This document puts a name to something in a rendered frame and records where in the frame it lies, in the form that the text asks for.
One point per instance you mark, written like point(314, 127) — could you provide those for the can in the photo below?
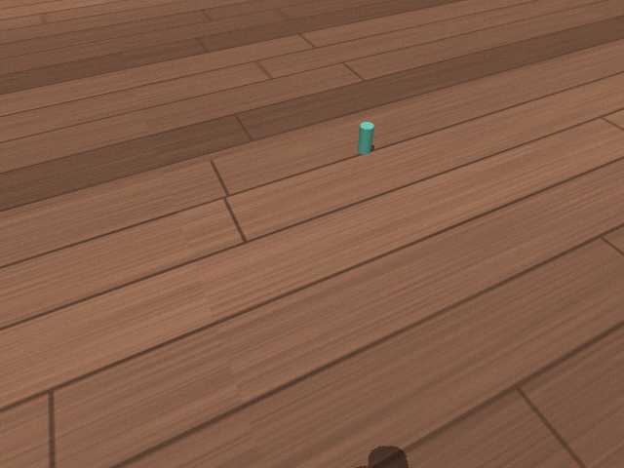
point(365, 138)

